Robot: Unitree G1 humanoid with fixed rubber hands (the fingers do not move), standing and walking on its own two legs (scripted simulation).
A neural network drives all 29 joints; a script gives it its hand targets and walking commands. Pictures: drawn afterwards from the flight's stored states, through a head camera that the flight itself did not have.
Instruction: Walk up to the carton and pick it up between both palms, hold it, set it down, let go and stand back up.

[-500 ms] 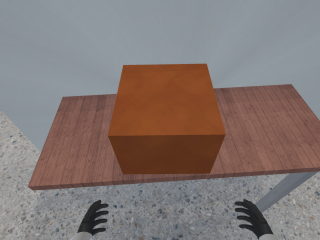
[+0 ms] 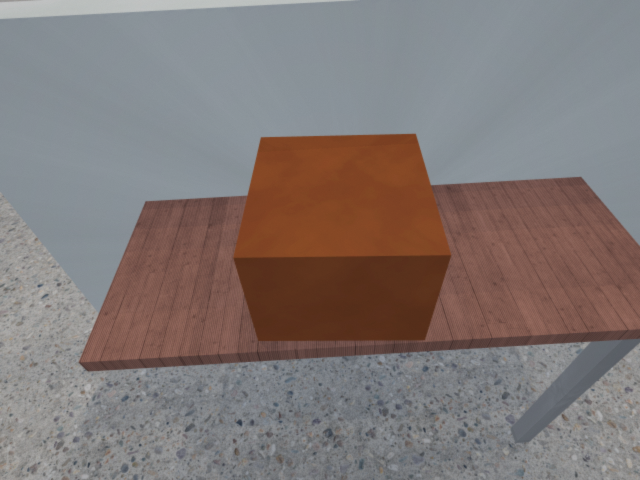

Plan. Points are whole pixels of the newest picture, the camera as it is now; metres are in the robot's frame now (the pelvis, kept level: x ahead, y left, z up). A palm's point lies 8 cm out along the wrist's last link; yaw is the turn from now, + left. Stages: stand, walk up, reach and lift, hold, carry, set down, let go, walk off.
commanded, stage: stand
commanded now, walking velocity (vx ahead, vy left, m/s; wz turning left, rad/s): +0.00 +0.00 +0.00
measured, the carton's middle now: (339, 234) +0.48 -0.01 +0.02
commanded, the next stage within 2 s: none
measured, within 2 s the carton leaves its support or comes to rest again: neither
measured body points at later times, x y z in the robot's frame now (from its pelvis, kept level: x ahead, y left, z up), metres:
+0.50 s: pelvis -0.03 +0.00 +0.00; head -0.05 +0.00 +0.45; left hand -0.04 +0.26 -0.14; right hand -0.03 -0.25 -0.15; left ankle +0.02 +0.12 -0.74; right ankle +0.02 -0.13 -0.74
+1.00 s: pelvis -0.01 +0.00 +0.00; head -0.01 +0.00 +0.45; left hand +0.00 +0.25 -0.15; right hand -0.01 -0.25 -0.15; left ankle +0.02 +0.12 -0.74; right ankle +0.02 -0.13 -0.74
